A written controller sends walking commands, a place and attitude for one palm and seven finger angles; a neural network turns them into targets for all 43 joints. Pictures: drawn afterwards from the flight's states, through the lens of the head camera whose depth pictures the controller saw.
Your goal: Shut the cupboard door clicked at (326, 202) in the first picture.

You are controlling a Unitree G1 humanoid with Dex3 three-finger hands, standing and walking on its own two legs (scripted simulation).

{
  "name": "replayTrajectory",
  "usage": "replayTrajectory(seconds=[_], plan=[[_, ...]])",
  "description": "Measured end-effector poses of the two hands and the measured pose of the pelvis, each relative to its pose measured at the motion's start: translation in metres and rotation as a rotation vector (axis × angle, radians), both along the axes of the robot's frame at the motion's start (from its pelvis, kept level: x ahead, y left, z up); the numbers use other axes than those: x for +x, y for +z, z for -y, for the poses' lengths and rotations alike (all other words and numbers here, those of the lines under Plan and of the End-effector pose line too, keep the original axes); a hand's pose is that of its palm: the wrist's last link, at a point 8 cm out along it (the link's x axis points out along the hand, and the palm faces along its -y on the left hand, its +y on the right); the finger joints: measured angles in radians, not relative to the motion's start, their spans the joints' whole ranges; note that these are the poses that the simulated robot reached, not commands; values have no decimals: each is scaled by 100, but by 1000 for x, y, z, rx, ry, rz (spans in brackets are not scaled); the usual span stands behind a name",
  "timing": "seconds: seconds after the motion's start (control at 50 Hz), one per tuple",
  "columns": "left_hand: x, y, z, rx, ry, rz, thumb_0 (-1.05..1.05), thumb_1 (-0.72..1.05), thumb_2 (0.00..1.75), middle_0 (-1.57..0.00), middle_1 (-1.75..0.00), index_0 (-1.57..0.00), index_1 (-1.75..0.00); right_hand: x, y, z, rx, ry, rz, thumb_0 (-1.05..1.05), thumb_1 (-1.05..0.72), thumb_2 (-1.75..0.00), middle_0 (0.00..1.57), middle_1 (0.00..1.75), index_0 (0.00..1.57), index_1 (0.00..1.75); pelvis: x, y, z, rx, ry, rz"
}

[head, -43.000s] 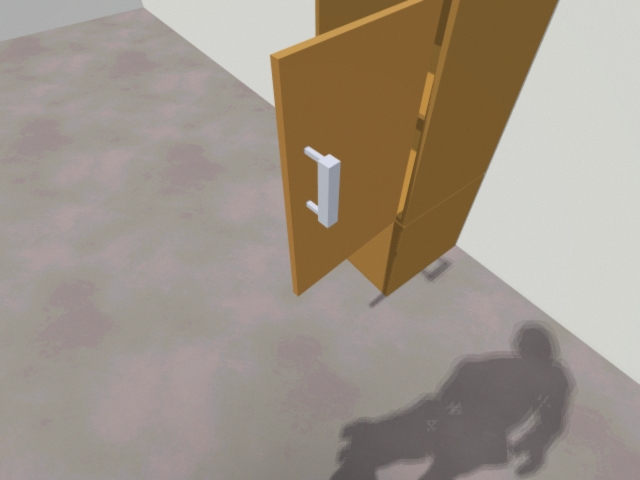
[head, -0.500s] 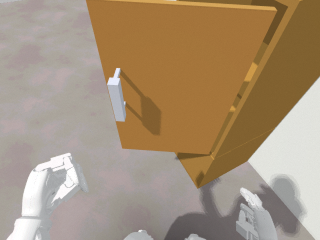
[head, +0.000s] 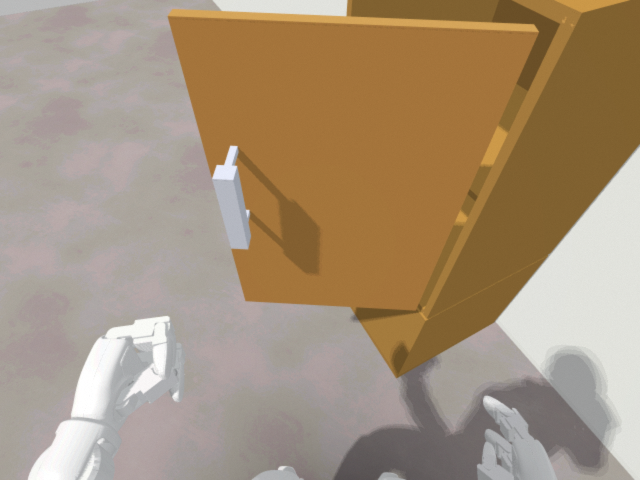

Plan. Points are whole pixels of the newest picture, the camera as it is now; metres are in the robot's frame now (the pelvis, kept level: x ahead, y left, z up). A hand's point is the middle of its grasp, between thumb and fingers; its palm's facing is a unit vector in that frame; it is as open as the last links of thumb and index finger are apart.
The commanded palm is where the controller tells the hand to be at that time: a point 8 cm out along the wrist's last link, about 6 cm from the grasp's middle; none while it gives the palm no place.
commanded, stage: raise the hand and make a fist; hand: left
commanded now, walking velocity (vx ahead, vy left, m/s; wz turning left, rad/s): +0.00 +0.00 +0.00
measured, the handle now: (237, 199) +0.47 +0.16 +0.07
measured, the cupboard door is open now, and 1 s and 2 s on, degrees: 59 59 58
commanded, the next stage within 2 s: bring the fist close to the handle in 0.16 s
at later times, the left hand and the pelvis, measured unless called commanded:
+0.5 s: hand (186, 341) +0.25 +0.17 +0.08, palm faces +0.05 -1.00 -0.06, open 3.1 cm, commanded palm +0.23 +0.22 +0.07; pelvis +0.00 -0.04 -0.01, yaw +1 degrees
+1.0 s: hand (232, 285) +0.33 +0.14 +0.06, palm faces -0.01 -1.00 +0.00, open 3.1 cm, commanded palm +0.32 +0.19 +0.07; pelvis +0.00 -0.02 +0.00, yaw +0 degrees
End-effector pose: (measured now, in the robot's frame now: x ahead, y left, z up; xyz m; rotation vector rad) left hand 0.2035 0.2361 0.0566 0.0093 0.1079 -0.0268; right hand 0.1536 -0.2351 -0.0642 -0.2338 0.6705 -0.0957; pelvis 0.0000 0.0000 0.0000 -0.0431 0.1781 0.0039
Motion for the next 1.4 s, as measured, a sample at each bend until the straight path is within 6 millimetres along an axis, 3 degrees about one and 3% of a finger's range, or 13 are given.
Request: replayTrajectory(seconds=[0.14, 0.3, 0.38, 0.48, 0.62, 0.72, 0.8, 0.96, 1.12, 1.22, 1.4], plan=[[-3, 27, 3, 50, 60, 168, 2, 90, 90, -130, -150, -130, -150, 5, -2, 12, -8, 16, 13, 1, -90, -89, 20, 30, 20, 30, -1, -3, 11, 3, 5, -1], [-5, 4, 25, 24, -1, 23, 2, 90, 90, -130, -150, -130, -150, 12, -5, 18, 27, 9, 32, 1, -90, -89, 20, 30, 20, 30, -2, -4, 22, 15, 4, -4], [-1, 13, 24, 45, 36, 84, 2, 90, 90, -130, -150, -130, -150, 13, -5, 23, 20, 13, 35, 1, -90, -89, 20, 30, 20, 30, -2, -5, 29, 17, 4, -3], [18, 25, 15, 59, 78, 187, 2, 90, 90, -130, -150, -130, -150, 12, -13, 29, 22, 17, 15, 1, -90, -89, 20, 30, 20, 30, -4, -9, 35, 16, 10, -8], [47, 9, 30, 18, -16, 63, 2, 90, 90, -130, -150, -130, -150, 0, -16, 40, 21, -27, -23, 1, -90, -89, 20, 30, 20, 30, -3, -4, 35, 23, 2, -9], [67, 19, 33, 3, 21, 128, 2, 90, 90, -130, -150, -130, -150, -11, -15, 44, 11, -53, -52, 1, -90, -89, 20, 30, 20, 30, -2, -1, 34, 30, -10, -7], [79, 25, 32, 13, 34, 165, 2, 90, 90, -130, -150, -130, -150, -16, -17, 43, 15, -57, -81, 1, -91, -89, 20, 30, 20, 30, -1, 0, 31, 32, -13, -11], [98, 4, 42, -5, 5, 82, 2, 90, 90, -130, -150, -130, -150, -23, -22, 37, 15, -67, -132, 1, -91, -89, 20, 30, 20, 30, -2, 0, 24, 29, -13, -18], [137, 20, 55, 4, 8, 175, 2, 90, 90, -130, -150, -130, -150, -28, -29, 28, 19, -70, -165, 1, -91, -89, 20, 30, 20, 30, -3, -2, 18, 23, -14, -34], [158, 12, 64, 2, -11, 96, 2, 90, 90, -130, -150, -130, -150, -37, -32, 25, 36, -88, -203, 1, -91, -89, 20, 30, 20, 30, -2, -1, 15, 24, -19, -42], [172, 14, 74, -3, 30, 141, 2, 90, 90, -130, -150, -130, -150, -62, -39, 30, 37, -120, -287, 1, -91, -89, 20, 30, 20, 30, 1, -1, 15, 30, -37, -55]])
